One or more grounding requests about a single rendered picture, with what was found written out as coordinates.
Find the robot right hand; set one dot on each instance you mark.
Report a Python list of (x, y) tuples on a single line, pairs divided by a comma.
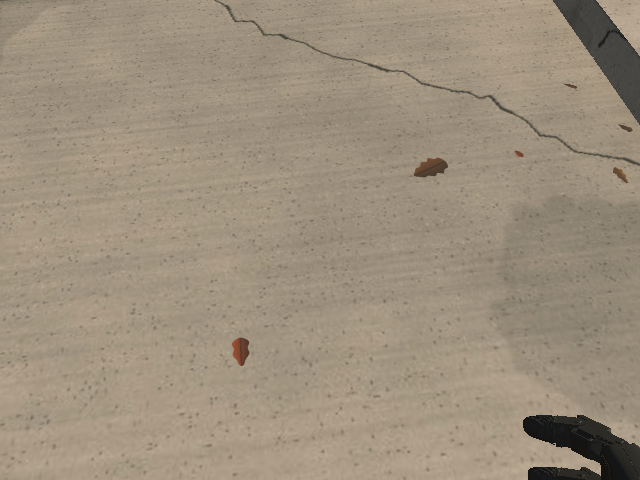
[(619, 460)]

